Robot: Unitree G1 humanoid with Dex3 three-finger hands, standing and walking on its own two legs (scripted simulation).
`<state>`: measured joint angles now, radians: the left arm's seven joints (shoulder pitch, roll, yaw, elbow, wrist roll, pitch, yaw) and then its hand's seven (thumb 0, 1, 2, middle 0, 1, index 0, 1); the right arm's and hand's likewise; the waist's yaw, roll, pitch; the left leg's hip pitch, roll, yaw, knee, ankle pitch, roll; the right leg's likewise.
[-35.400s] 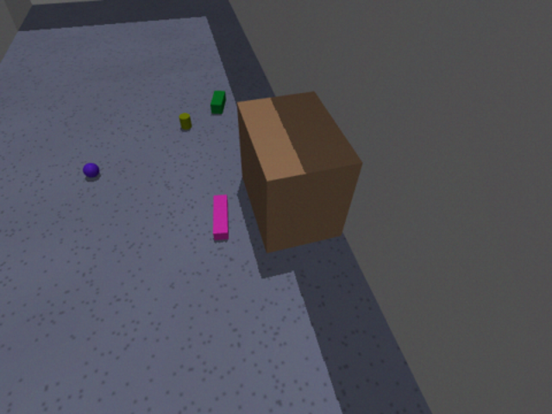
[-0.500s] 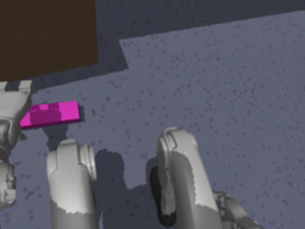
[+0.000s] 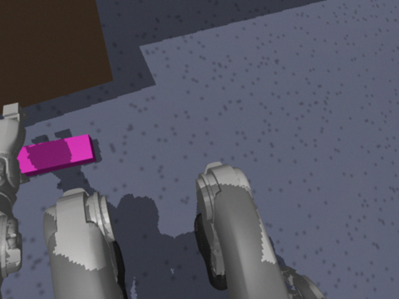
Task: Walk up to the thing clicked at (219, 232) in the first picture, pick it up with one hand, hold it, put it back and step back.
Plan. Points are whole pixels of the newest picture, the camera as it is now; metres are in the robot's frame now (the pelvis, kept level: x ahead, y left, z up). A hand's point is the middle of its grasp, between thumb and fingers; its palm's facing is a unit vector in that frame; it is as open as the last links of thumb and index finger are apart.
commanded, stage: close in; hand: left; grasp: from above
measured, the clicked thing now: (44, 157) +0.43 +0.28 -0.29
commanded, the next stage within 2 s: rest palm in 0.12 s
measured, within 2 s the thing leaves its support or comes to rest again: neither
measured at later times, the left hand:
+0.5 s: hand (39, 162) +0.41 +0.27 -0.23, palm faces -0.40 -0.05 -0.92, open 14.0 cm
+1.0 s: hand (40, 163) +0.41 +0.28 -0.25, palm faces -0.47 -0.13 -0.87, open 13.7 cm
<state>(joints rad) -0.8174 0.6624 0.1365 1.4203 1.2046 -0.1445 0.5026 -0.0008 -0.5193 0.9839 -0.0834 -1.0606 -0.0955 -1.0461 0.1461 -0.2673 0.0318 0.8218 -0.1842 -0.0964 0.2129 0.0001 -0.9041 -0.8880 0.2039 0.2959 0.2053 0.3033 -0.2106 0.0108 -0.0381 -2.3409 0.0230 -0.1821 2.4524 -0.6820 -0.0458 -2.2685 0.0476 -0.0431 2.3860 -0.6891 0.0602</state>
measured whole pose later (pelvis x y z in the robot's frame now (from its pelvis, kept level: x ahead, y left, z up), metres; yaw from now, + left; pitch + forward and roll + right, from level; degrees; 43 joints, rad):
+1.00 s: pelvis +0.00 +0.00 -0.02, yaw -4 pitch +27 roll -10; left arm -0.87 0.80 0.13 1.69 1.30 -0.33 0.68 0.00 -0.45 0.96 -0.08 -1.06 -0.10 -1.04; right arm 0.07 -0.30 0.16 0.83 -0.32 -0.21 0.29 0.00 -0.90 -0.89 0.20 0.30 0.21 0.30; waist -0.28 -0.08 0.09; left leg -2.34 0.01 -0.27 2.57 -0.73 -0.07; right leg -2.24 0.07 -0.11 2.45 -0.71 0.07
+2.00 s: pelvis +0.00 +0.01 -0.02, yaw -6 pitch +26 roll -14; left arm -0.94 0.86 0.15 1.76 1.23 -0.16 0.72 0.00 -0.08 0.71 -0.36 -0.88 -0.40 -0.84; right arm 0.03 -0.36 0.18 0.79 -0.28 -0.34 0.36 0.00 -0.90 -0.89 0.20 0.29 0.20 0.30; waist -0.33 -0.11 0.13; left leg -2.34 0.02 -0.29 2.57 -0.72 -0.04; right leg -2.21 0.08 -0.13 2.41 -0.69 0.08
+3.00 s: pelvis +0.00 +0.01 -0.02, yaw -6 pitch +25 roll -13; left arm -0.89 0.89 0.10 1.71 1.26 -0.29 0.72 -0.01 0.14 0.49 -0.57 -0.69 -0.63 -0.63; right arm 0.04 -0.33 0.23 0.78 -0.31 -0.28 0.32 0.00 -0.90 -0.89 0.20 0.30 0.20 0.30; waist -0.30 -0.12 0.16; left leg -2.32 0.02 -0.30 2.57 -0.72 -0.04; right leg -2.20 0.08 -0.14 2.40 -0.69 0.08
